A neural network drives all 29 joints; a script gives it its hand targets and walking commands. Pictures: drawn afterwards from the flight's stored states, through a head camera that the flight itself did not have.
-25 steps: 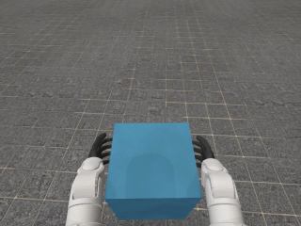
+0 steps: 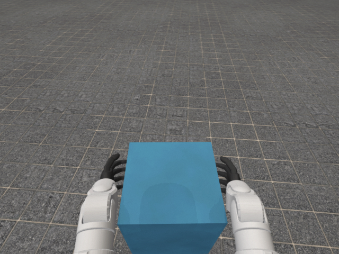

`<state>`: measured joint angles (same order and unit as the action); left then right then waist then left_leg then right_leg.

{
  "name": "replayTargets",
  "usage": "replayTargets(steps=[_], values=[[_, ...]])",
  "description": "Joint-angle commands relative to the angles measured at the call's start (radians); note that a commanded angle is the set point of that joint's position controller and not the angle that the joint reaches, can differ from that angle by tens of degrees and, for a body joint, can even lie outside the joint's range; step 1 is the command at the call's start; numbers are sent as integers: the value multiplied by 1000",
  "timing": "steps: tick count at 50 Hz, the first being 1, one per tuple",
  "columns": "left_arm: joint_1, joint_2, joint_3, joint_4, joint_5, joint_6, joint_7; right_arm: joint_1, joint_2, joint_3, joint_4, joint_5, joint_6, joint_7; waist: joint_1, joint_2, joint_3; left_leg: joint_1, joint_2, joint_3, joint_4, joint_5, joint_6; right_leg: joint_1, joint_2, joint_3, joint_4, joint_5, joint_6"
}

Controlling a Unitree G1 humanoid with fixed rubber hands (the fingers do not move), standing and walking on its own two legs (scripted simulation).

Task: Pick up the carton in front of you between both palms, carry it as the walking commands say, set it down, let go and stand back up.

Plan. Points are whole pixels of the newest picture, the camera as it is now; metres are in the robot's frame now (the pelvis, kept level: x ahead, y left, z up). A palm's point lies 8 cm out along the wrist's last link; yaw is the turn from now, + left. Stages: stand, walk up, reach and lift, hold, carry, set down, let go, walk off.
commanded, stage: carry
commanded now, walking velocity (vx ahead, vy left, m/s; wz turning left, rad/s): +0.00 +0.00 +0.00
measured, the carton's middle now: (170, 200) +0.29 +0.00 -0.04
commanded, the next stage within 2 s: hold in 1.34 s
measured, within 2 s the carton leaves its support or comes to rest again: neither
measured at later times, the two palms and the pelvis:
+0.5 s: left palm (105, 196) +0.26 +0.15 +0.05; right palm (237, 198) +0.25 -0.15 +0.04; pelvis -0.04 +0.00 +0.00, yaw +0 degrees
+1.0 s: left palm (105, 201) +0.25 +0.15 +0.05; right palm (240, 204) +0.24 -0.15 +0.04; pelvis -0.05 +0.00 +0.00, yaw +0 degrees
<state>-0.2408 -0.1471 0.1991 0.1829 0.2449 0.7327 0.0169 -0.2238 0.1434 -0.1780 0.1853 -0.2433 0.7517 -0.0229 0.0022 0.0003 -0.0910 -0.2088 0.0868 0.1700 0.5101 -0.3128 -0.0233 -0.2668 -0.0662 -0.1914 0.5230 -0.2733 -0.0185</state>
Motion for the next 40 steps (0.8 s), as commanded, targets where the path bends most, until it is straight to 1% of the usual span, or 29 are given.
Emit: replayTargets(steps=[1, 2, 3, 7, 8, 9, 11, 12, 13, 14, 16, 18, 19, 22, 23, 24, 26, 27, 28, 30, 31, 32, 33, 35, 36, 37, 38, 39, 40], values=[[-431, -878, -539, -28, -231, -20, -207, -518, 845, 548, -88, 240, -48, 211, -3, -13, -237, 46, 94, -79, -81, 248, 10, 101, -109, 91, -64, 289, 2], [-427, -883, -549, -36, -237, -19, -209, -518, 843, 556, -107, 252, -51, 212, -1, 9, -239, 47, 94, -77, -71, 266, 13, 113, -114, 101, -70, 306, 1], [-431, -877, -546, -27, -227, -17, -210, -517, 849, 544, -81, 242, -46, 213, -3, -7, -241, 47, 97, -80, -75, 247, 12, 109, -112, 97, -72, 308, 2], [-440, -871, -524, -17, -222, -18, -210, -510, 844, 525, -60, 227, -44, 215, -2, -13, -236, 37, 89, -77, -79, 217, 11, 103, -115, 104, -80, 312, -1], [-441, -880, -516, 16, -214, -12, -211, -532, 856, 520, -42, 233, -42, 218, -4, 21, -228, 36, 87, -67, -81, 222, 11, 91, -114, 100, -84, 301, 4], [-448, -881, -529, -12, -220, -15, -211, -515, 847, 513, -42, 232, -46, 219, -3, 20, -222, 35, 89, -79, -91, 229, 8, 87, -113, 97, -79, 270, -1], [-450, -894, -525, 2, -226, -17, -215, -547, 862, 537, -76, 240, -46, 220, -3, -9, -227, 26, 96, -78, -86, 212, 12, 97, -109, 95, -92, 274, 3], [-451, -889, -521, -14, -225, -18, -217, -535, 859, 528, -66, 241, -43, 220, -3, 6, -239, 30, 92, -77, -93, 187, 12, 93, -111, 99, -91, 245, 1], [-450, -885, -517, 6, -215, -14, -218, -533, 854, 516, -57, 228, -44, 221, -4, 21, -225, 18, 91, -76, -97, 177, 12, 87, -113, 102, -98, 236, 3], [-441, -886, -516, 3, -220, -15, -220, -532, 862, 528, -63, 236, -46, 222, -1, -3, -233, 26, 89, -82, -97, 185, 13, 88, -111, 104, -94, 233, 1], [-462, -903, -533, -22, -227, -18, -219, -531, 867, 529, -54, 236, -41, 221, -3, 6, -231, 17, 90, -82, -106, 169, 14, 82, -114, 106, -100, 210, -1], [-461, -893, -526, -10, -225, -15, -218, -534, 862, 525, -59, 232, -45, 223, -4, 6, -227, 19, 91, -87, -105, 153, 15, 70, -111, 107, -108, 193, -4], [-453, -899, -525, 1, -229, -14, -219, -538, 856, 531, -78, 236, -47, 221, -3, -23, -221, 13, 94, -85, -104, 149, 16, 70, -112, 104, -115, 181, -1], [-470, -898, -530, -12, -227, -13, -214, -541, 872, 533, -55, 238, -41, 220, -3, 3, -225, 6, 90, -84, -108, 133, 17, 68, -112, 108, -118, 156, -2], [-453, -885, -513, 2, -216, -11, -215, -533, 854, 507, -55, 228, -43, 222, -3, 9, -226, -3, 91, -85, -106, 122, 16, 68, -112, 108, -120, 158, -2], [-428, -907, -527, 1, -225, -13, -217, -546, 859, 542, -87, 249, -45, 221, -1, 9, -227, -5, 88, -78, -105, 114, 15, 68, -112, 110, -124, 169, 0], [-458, -907, -540, -16, -237, -16, -219, -535, 862, 540, -73, 242, -44, 222, -3, -7, -235, -6, 92, -88, -111, 110, 17, 71, -112, 109, -119, 159, -2], [-470, -893, -535, -22, -232, -18, -217, -531, 866, 524, -52, 238, -45, 222, -4, 6, -227, -7, 90, -88, -110, 112, 20, 64, -113, 110, -115, 164, -1], [-453, -902, -543, -16, -235, -18, -214, -529, 867, 541, -63, 244, -48, 221, -3, 10, -237, 0, 85, -82, -101, 134, 18, 69, -113, 113, -118, 184, -1], [-445, -895, -525, 2, -219, -13, -216, -543, 864, 536, -67, 238, -42, 222, -3, -12, -247, 0, 86, -87, -95, 136, 21, 68, -117, 115, -114, 203, -7], [-440, -899, -531, -22, -233, -17, -218, -532, 874, 549, -81, 247, -42, 220, -4, -10, -264, 5, 86, -84, -97, 135, 20, 77, -111, 106, -111, 179, -3], [-451, -895, -520, -3, -222, -12, -219, -532, 867, 523, -56, 234, -38, 222, -4, 1, -239, -6, 87, -85, -95, 146, 16, 61, -107, 103, -113, 203, 1], [-448, -896, -539, -30, -238, -18, -221, -520, 862, 542, -80, 242, -42, 219, -4, 1, -242, -2, 85, -85, -97, 146, 14, 62, -111, 107, -107, 194, -3], [-451, -893, -513, 4, -225, -14, -221, -530, 861, 521, -51, 228, -39, 219, -4, -10, -237, 3, 88, -82, -97, 136, 11, 55, -110, 106, -113, 182, -3], [-445, -902, -543, -16, -236, -18, -220, -530, 868, 543, -76, 243, -44, 219, -2, -1, -243, -15, 91, -87, -100, 124, 17, 75, -112, 106, -115, 177, -1], [-450, -893, -530, -18, -229, -17, -220, -529, 859, 535, -72, 235, -41, 220, -4, -9, -245, -12, 90, -90, -103, 123, 17, 73, -112, 110, -112, 179, -3], [-454, -899, -547, -21, -238, -15, -218, -529, 873, 544, -70, 246, -41, 221, -4, -1, -246, -3, 88, -86, -95, 121, 17, 69, -113, 114, -117, 182, -3], [-455, -902, -541, -25, -235, -15, -219, -542, 871, 547, -96, 250, -46, 222, -5, 8, -243, -11, 87, -87, -101, 138, 20, 65, -113, 110, -116, 187, -2], [-453, -896, -535, -27, -230, -15, -219, -540, 879, 544, -85, 250, -46, 224, -5, 12, -241, 2, 93, -87, -97, 134, 18, 55, -112, 114, -113, 182, -5]])
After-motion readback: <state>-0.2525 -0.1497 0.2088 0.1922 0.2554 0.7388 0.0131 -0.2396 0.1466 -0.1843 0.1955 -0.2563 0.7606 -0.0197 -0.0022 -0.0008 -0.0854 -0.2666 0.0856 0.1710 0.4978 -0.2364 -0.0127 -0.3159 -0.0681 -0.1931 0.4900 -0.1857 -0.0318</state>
